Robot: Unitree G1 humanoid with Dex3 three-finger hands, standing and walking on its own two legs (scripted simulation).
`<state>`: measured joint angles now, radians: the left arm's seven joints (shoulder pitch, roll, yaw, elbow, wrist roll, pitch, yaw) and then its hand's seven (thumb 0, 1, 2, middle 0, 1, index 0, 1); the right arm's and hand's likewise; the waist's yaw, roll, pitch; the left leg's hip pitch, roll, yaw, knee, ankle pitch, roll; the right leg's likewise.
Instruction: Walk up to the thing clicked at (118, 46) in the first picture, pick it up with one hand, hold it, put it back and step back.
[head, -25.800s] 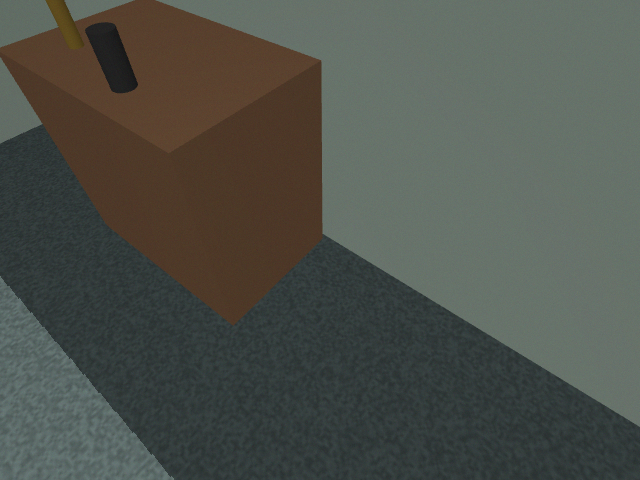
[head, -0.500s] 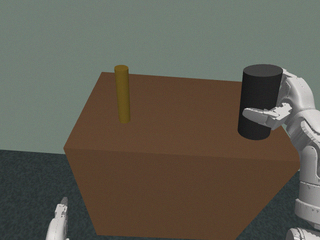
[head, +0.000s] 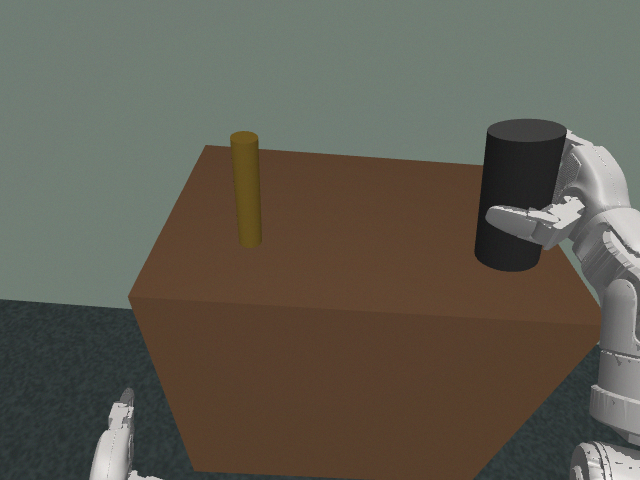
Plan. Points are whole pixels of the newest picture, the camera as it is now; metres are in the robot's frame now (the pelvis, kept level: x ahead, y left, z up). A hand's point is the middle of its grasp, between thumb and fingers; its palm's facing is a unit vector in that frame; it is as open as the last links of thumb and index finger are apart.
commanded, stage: crouch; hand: right
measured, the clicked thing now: (514, 197) +0.31 -0.17 +0.26
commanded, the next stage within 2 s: lower in 1.48 s
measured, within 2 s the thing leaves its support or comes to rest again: neither
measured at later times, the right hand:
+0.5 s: hand (480, 204) +0.38 -0.18 +0.21, palm faces +0.07 +1.00 +0.01, open 10.7 cm
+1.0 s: hand (455, 207) +0.44 -0.18 +0.16, palm faces +0.06 +1.00 +0.02, open 10.7 cm
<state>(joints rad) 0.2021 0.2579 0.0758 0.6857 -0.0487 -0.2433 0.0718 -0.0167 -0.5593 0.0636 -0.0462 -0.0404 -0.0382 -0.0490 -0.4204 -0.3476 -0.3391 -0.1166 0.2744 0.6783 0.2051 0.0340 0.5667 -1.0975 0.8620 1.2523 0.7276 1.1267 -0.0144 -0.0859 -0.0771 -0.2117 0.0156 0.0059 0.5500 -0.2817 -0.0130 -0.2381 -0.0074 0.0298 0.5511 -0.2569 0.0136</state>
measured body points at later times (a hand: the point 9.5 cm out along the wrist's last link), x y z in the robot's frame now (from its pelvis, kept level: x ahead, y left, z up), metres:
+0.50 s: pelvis +0.00 +0.00 +0.00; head -0.03 +0.02 +0.45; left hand +0.17 +0.26 -0.07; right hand +0.37 -0.23 +0.21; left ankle +0.01 +0.13 -0.73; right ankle +0.03 -0.13 -0.73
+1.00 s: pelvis +0.01 +0.00 +0.00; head +0.01 +0.00 +0.45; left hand +0.16 +0.26 -0.07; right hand +0.44 -0.23 +0.16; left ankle +0.01 +0.13 -0.73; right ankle +0.03 -0.13 -0.73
